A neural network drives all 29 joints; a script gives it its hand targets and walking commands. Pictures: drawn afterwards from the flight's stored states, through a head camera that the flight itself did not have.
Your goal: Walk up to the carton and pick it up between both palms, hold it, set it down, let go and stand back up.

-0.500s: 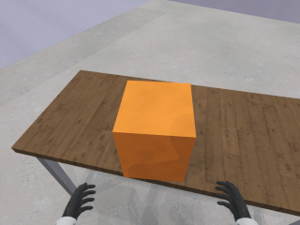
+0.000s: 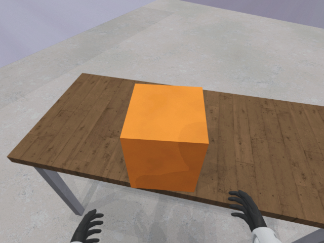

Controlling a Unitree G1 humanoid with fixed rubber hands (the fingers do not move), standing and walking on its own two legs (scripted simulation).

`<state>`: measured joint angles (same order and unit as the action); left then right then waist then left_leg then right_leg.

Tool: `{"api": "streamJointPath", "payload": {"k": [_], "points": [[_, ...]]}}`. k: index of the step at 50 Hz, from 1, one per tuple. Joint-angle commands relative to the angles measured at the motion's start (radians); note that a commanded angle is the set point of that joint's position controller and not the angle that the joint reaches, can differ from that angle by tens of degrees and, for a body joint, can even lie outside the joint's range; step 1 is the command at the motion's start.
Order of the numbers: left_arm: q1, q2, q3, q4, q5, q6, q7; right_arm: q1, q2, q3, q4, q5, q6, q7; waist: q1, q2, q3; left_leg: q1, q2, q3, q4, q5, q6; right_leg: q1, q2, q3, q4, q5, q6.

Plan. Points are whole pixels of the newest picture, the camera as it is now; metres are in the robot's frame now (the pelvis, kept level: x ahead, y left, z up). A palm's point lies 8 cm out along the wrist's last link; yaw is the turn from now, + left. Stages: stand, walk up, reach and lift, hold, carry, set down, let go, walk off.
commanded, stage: let go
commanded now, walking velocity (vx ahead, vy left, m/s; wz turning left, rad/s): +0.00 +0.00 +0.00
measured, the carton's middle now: (165, 139) +0.42 +0.01 +0.00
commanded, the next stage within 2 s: stand in 0.38 s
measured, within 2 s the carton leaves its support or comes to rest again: neither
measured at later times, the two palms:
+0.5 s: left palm out of the picture +0.15 +0.23 -0.08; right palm (256, 222) +0.19 -0.21 -0.05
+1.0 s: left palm out of the picture +0.10 +0.26 -0.11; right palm (254, 237) +0.16 -0.21 -0.07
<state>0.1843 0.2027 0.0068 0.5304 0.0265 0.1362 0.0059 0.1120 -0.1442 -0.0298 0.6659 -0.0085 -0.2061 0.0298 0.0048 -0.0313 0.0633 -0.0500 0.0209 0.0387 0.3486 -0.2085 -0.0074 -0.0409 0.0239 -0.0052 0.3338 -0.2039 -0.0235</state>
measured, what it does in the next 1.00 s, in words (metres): stands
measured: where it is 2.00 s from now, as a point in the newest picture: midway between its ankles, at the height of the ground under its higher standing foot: outside the picture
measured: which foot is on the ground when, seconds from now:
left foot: down 0.00-1.00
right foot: down 0.00-1.00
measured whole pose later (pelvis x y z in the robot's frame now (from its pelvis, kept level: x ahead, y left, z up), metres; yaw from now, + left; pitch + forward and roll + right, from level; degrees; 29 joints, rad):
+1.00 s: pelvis +0.00 +0.03 -0.01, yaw -2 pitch +2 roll -1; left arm 0.28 0.19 0.02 0.70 0.04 -0.01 -0.04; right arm 0.20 -0.22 -0.04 0.55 -0.03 -0.04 0.01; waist 0.02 0.00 -0.07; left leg -0.27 -0.01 0.08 0.49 -0.27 0.05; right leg -0.26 -0.01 0.03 0.47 -0.24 0.03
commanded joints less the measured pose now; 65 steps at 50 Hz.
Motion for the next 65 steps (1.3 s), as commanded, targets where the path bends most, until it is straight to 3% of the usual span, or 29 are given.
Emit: {"api": "streamJointPath", "payload": {"k": [1, 19, 20, 21, 23, 25, 27, 29, 30, 32, 33, 36, 37, 41, 42, 43, 45, 48, 49, 50, 51, 53, 55, 56, 58, 62, 63, 64, 65], "points": [[-0.075, 0.070, 0.023, -0.098, 0.004, -0.015, 0.012, 0.004, -0.132, -0.046, 0.047, -0.016, 0.049, -0.005, -0.017, 0.091, 0.007, 0.047, 0.006, 0.010, -0.037, 0.125, -0.026, -0.112, -0.014, -0.011, -0.070, -0.004, -0.021], [-0.078, 0.055, 0.007, -0.117, 0.000, -0.016, 0.022, -0.004, -0.155, -0.062, 0.043, -0.012, 0.045, 0.002, -0.015, 0.071, 0.012, 0.003, 0.002, 0.013, -0.025, 0.126, -0.026, -0.101, -0.016, -0.005, -0.056, 0.009, -0.021], [0.033, 0.115, 0.052, -0.042, 0.042, -0.097, 0.001, 0.039, -0.165, -0.054, 0.008, -0.031, 0.138, -0.013, 0.025, 0.202, 0.054, -0.132, 0.094, -0.068, 0.020, 0.224, 0.009, -0.185, -0.097, 0.071, 0.011, 0.112, 0.025], [0.074, 0.125, 0.054, -0.021, 0.032, -0.128, -0.013, 0.045, -0.169, -0.049, -0.020, -0.031, 0.182, -0.015, 0.018, 0.200, 0.066, -0.207, 0.101, -0.079, -0.011, 0.010, 0.022, -0.192, -0.097, 0.086, 0.000, 0.031, 0.027], [0.033, 0.102, 0.050, -0.029, 0.030, -0.159, -0.022, 0.081, -0.165, -0.045, -0.047, -0.031, 0.207, -0.015, 0.008, 0.123, -0.018, -0.219, 0.097, -0.087, 0.010, 0.021, 0.033, -0.132, -0.100, 0.087, 0.036, 0.132, 0.030], [0.008, 0.084, 0.039, -0.012, 0.024, -0.163, -0.029, 0.073, -0.159, -0.031, -0.088, -0.031, 0.201, -0.004, -0.001, 0.003, -0.099, -0.173, 0.075, -0.069, 0.046, -0.023, 0.029, -0.165, -0.089, 0.084, 0.048, 0.130, 0.019], [0.028, 0.083, 0.044, -0.001, 0.020, -0.167, -0.040, 0.073, -0.163, -0.041, -0.113, -0.028, 0.190, -0.001, 0.000, 0.075, -0.148, -0.149, 0.072, -0.059, 0.079, 0.015, 0.026, -0.185, -0.090, 0.091, 0.064, 0.158, 0.021], [0.019, 0.081, 0.042, 0.009, 0.024, -0.166, -0.044, 0.122, -0.154, -0.036, -0.117, -0.026, 0.188, -0.004, -0.017, 0.093, -0.135, -0.178, 0.077, -0.062, 0.073, -0.003, 0.024, -0.183, -0.088, 0.084, 0.073, 0.164, 0.019], [0.015, 0.088, 0.044, 0.016, 0.014, -0.164, -0.044, 0.096, -0.153, -0.031, -0.127, -0.026, 0.188, 0.000, -0.003, 0.083, -0.114, -0.201, 0.089, -0.075, 0.065, -0.011, 0.031, -0.206, -0.087, 0.079, 0.076, 0.144, 0.021], [0.048, 0.086, 0.041, 0.033, 0.015, -0.164, -0.043, 0.061, -0.159, -0.040, -0.145, -0.029, 0.188, -0.002, 0.008, 0.150, -0.128, -0.177, 0.085, -0.070, 0.062, -0.029, 0.035, -0.228, -0.079, 0.088, 0.068, 0.098, 0.026], [0.046, 0.085, 0.040, 0.042, 0.020, -0.166, -0.044, 0.069, -0.153, -0.039, -0.153, -0.030, 0.191, -0.005, 0.002, 0.101, -0.114, -0.190, 0.081, -0.073, 0.063, -0.058, 0.036, -0.244, -0.084, 0.089, 0.069, 0.078, 0.026], [0.058, 0.082, 0.040, 0.053, 0.011, -0.162, -0.046, 0.101, -0.141, -0.031, -0.145, -0.022, 0.192, -0.005, -0.006, 0.066, -0.070, -0.214, 0.082, -0.075, 0.059, -0.078, 0.040, -0.279, -0.080, 0.094, 0.063, 0.042, 0.027], [0.063, 0.086, 0.038, 0.062, 0.014, -0.161, -0.044, 0.117, -0.147, -0.035, -0.139, -0.026, 0.191, -0.005, -0.008, 0.092, -0.079, -0.217, 0.078, -0.072, 0.063, -0.080, 0.035, -0.257, -0.083, 0.102, 0.058, 0.045, 0.029], [0.063, 0.082, 0.037, 0.066, 0.017, -0.167, -0.035, 0.137, -0.150, -0.031, -0.131, -0.031, 0.182, -0.016, -0.010, 0.059, -0.113, -0.185, 0.091, -0.095, 0.043, -0.051, 0.051, -0.270, -0.074, 0.091, 0.079, 0.045, 0.032], [0.047, 0.067, 0.034, 0.073, 0.016, -0.168, -0.041, 0.132, -0.164, -0.032, -0.132, -0.029, 0.182, -0.018, -0.013, 0.100, -0.099, -0.175, 0.093, -0.103, 0.041, -0.030, 0.043, -0.292, -0.064, 0.086, 0.088, 0.056, 0.032], [0.044, 0.079, 0.037, 0.062, 0.016, -0.168, -0.039, 0.102, -0.171, -0.033, -0.143, -0.032, 0.182, -0.018, -0.005, 0.098, -0.076, -0.222, 0.099, -0.113, 0.019, -0.080, 0.048, -0.293, -0.065, 0.082, 0.088, 0.032, 0.039], [0.094, 0.072, 0.035, 0.085, 0.013, -0.166, -0.045, 0.114, -0.164, -0.032, -0.146, -0.030, 0.182, -0.020, 0.012, 0.113, -0.104, -0.196, 0.103, -0.111, 0.013, -0.021, 0.054, -0.261, -0.072, 0.081, 0.099, 0.059, 0.042], [0.088, 0.055, 0.028, 0.093, 0.013, -0.164, -0.049, 0.133, -0.147, -0.023, -0.131, -0.022, 0.179, -0.018, 0.003, 0.118, -0.089, -0.246, 0.091, -0.105, -0.001, -0.048, 0.055, -0.217, -0.074, 0.078, 0.106, 0.065, 0.043], [0.101, 0.046, 0.027, 0.109, 0.011, -0.160, -0.042, 0.125, -0.162, -0.027, -0.133, -0.028, 0.178, -0.016, 0.008, 0.063, -0.064, -0.233, 0.089, -0.106, -0.007, -0.054, 0.058, -0.245, -0.070, 0.078, 0.093, 0.056, 0.048], [0.088, 0.054, 0.027, 0.106, 0.009, -0.164, -0.040, 0.092, -0.172, -0.029, -0.139, -0.033, 0.181, -0.021, 0.014, 0.050, -0.090, -0.182, 0.090, -0.098, 0.011, -0.018, 0.059, -0.266, -0.081, 0.085, 0.085, 0.071, 0.042], [0.066, 0.084, 0.031, 0.106, 0.014, -0.162, -0.035, 0.118, -0.161, -0.025, -0.124, -0.021, 0.177, -0.017, -0.003, 0.037, -0.119, -0.184, 0.083, -0.090, 0.019, 0.012, 0.055, -0.236, -0.078, 0.078, 0.096, 0.084, 0.043], [0.091, 0.075, 0.031, 0.116, 0.004, -0.163, -0.031, 0.118, -0.178, -0.033, -0.108, -0.025, 0.171, -0.019, 0.004, 0.113, -0.128, -0.139, 0.080, -0.087, 0.027, 0.081, 0.053, -0.238, -0.081, 0.078, 0.095, 0.094, 0.043], [0.090, 0.082, 0.033, 0.125, -0.002, -0.165, -0.020, 0.151, -0.172, -0.030, -0.073, -0.023, 0.170, -0.020, 0.001, 0.051, -0.122, -0.175, 0.081, -0.093, 0.025, 0.077, 0.064, -0.199, -0.091, 0.082, 0.088, 0.090, 0.042], [0.073, 0.086, 0.034, 0.129, -0.003, -0.167, -0.014, 0.136, -0.178, -0.033, -0.065, -0.025, 0.165, -0.020, 0.001, -0.039, -0.137, -0.124, 0.082, -0.094, 0.038, 0.131, 0.070, -0.209, -0.096, 0.089, 0.089, 0.116, 0.037], [0.094, 0.091, 0.036, 0.149, -0.003, -0.166, -0.010, 0.163, -0.184, -0.031, -0.037, -0.020, 0.165, -0.023, 0.003, 0.035, -0.177, -0.112, 0.084, -0.091, 0.043, 0.163, 0.072, -0.185, -0.090, 0.069, 0.096, 0.109, 0.042], [0.106, 0.073, 0.034, 0.188, -0.009, -0.160, 0.000, 0.213, -0.168, -0.037, 0.023, -0.017, 0.171, -0.030, 0.000, 0.007, -0.134, -0.127, 0.074, -0.085, 0.032, 0.186, 0.074, -0.170, -0.092, 0.075, 0.103, 0.136, 0.034], [0.125, 0.085, 0.039, 0.195, -0.004, -0.156, 0.005, 0.232, -0.160, -0.033, 0.039, -0.019, 0.171, -0.033, 0.001, -0.023, -0.119, -0.138, 0.076, -0.098, 0.028, 0.189, 0.079, -0.164, -0.092, 0.073, 0.099, 0.134, 0.038], [0.143, 0.076, 0.032, 0.204, -0.010, -0.154, 0.006, 0.223, -0.155, -0.037, 0.044, -0.016, 0.175, -0.036, 0.003, 0.038, -0.080, -0.142, 0.073, -0.085, 0.027, 0.152, 0.079, -0.208, -0.086, 0.077, 0.094, 0.123, 0.037], [0.119, 0.083, 0.039, 0.212, -0.001, -0.152, 0.009, 0.214, -0.170, -0.040, 0.053, -0.019, 0.179, -0.037, -0.004, 0.043, -0.077, -0.143, 0.074, -0.095, 0.011, 0.125, 0.074, -0.196, -0.093, 0.071, 0.085, 0.104, 0.035]]}}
